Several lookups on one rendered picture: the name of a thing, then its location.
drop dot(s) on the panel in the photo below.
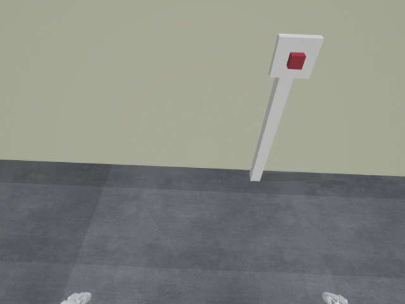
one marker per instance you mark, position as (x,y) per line
(296,43)

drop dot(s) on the button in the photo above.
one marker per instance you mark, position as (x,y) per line
(296,61)

